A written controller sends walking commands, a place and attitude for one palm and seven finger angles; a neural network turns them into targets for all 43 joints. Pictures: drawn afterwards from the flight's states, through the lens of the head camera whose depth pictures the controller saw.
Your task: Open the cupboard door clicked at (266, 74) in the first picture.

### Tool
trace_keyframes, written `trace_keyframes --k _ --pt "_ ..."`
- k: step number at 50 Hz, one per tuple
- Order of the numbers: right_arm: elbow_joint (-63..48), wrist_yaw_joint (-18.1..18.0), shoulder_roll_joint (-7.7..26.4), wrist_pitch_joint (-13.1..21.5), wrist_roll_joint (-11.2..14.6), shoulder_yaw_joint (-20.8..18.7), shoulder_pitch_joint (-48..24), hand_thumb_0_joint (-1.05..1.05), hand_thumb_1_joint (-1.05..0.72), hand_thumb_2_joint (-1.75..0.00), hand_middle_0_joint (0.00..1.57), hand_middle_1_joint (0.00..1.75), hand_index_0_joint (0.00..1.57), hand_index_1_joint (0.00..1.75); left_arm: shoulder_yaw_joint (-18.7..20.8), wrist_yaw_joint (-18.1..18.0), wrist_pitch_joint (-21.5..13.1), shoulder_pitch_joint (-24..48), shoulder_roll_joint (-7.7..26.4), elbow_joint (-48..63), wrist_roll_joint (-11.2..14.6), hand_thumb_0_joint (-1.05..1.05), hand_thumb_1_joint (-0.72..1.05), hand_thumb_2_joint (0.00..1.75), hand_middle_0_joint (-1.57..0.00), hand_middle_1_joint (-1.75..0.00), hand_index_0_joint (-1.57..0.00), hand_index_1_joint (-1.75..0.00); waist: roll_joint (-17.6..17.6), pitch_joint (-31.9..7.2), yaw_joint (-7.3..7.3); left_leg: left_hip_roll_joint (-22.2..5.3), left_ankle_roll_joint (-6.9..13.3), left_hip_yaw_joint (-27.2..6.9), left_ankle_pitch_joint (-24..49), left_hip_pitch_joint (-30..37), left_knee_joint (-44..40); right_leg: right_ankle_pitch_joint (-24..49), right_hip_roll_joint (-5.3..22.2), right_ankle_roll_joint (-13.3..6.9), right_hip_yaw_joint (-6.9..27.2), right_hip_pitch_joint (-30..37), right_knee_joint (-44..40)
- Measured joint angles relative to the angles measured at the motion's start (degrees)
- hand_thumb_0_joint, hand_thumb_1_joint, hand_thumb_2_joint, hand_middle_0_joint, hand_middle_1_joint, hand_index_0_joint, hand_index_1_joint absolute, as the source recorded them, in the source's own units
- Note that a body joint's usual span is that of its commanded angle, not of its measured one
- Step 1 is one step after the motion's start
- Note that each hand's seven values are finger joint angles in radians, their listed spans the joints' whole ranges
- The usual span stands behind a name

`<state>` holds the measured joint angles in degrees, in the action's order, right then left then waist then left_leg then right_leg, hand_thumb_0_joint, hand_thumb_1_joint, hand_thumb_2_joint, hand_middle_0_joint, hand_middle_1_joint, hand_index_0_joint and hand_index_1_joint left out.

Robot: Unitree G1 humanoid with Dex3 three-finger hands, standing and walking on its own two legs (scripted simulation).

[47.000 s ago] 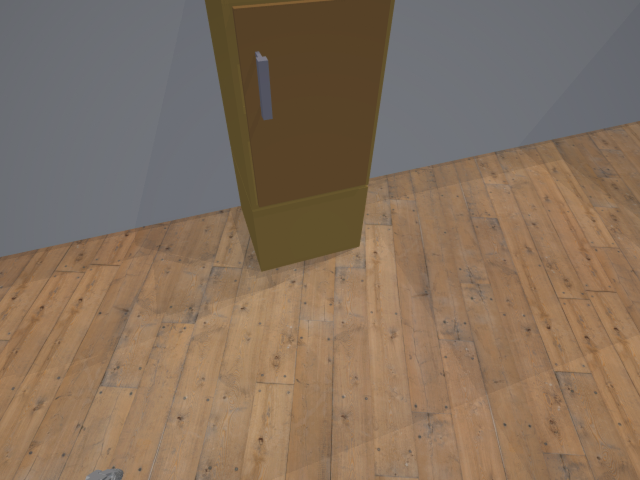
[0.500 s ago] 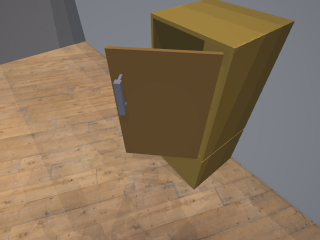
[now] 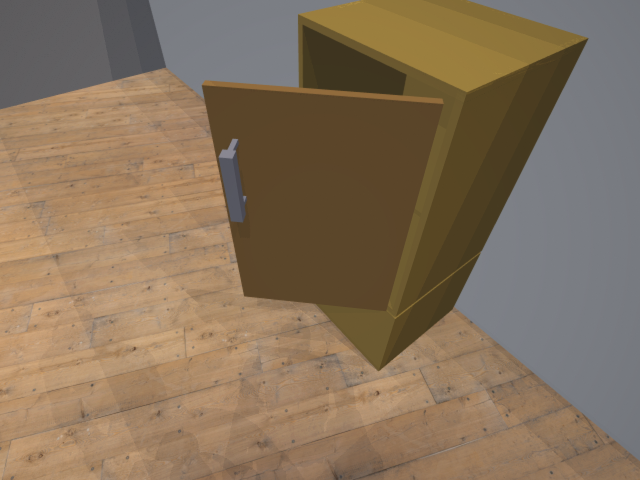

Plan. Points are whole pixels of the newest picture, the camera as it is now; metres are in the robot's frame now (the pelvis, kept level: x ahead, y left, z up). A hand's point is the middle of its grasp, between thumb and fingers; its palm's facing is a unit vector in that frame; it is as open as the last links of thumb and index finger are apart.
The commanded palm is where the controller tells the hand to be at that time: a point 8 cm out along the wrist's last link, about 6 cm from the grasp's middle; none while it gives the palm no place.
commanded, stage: look again from close up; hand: left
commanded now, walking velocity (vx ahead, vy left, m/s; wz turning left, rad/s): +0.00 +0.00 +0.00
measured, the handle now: (236, 181) +0.61 +0.20 +0.02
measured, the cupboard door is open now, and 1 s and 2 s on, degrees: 45 45 45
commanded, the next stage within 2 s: raise the hand with hooked fingers in 0.54 s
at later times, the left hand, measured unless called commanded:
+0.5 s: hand out of the picture -0.01 +0.15 -0.18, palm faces +0.06 -0.99 -0.15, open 7.3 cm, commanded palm none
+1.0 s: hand (223, 406) +0.21 +0.14 -0.01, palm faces -0.05 -1.00 +0.02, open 8.2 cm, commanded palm +0.14 +0.22 -0.05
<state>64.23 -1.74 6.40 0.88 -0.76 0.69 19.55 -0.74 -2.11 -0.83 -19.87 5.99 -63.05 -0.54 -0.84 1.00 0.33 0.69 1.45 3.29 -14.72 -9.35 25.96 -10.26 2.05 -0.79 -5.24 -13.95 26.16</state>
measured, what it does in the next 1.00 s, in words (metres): lowers itself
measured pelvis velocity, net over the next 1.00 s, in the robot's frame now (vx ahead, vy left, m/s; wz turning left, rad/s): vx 0.00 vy -0.01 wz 0.02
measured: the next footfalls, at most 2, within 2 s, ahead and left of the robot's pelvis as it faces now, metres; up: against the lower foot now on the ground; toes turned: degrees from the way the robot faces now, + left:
none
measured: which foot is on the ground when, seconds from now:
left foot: down 0.00-1.00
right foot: down 0.00-1.00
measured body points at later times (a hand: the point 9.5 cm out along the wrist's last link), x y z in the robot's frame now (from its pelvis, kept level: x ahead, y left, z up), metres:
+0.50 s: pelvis +0.01 +0.00 +0.00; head +0.00 +0.00 +0.45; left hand -0.02 +0.20 -0.16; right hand -0.01 -0.20 -0.16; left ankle -0.01 +0.10 -0.74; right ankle +0.04 -0.11 -0.74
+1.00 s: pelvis +0.00 -0.01 -0.06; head +0.02 +0.00 +0.39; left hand +0.21 +0.19 -0.01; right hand +0.20 -0.28 -0.09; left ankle +0.00 +0.10 -0.74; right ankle +0.05 -0.11 -0.74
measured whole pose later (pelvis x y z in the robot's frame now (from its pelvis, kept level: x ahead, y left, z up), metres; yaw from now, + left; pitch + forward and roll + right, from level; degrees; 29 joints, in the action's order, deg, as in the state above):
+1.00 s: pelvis +0.00 -0.01 -0.06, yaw +1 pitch +9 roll +1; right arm 30.9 0.0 16.8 16.9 0.5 -4.5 10.9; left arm 2.9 13.1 -30.7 -21.6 7.1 -6.8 10.9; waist -1.5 -7.5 -1.8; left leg 0.5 1.2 2.7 -27.3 -36.0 55.6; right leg -23.9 1.6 -1.7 -2.9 -40.7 56.0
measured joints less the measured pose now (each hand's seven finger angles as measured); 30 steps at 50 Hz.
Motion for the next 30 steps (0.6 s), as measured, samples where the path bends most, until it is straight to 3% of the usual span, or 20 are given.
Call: trace_keyframes --k 30 --pt "0.2 -0.3 -0.8 0.5 0.0 -0.2 -0.5 0.01 -0.91 -0.9 0.2 0.3 0.2 0.3 0.5 -0.2 -0.2 -0.5 -0.4 0.2 -0.1 0.0 0.91 0.9 -0.2 -0.3 -0.2 -0.3 0.3 -0.2 0.26 -0.1 -0.1 0.1 -0.1 1.0 -1.2 -0.2 -0.2 0.0 0.1 0.8 -0.8"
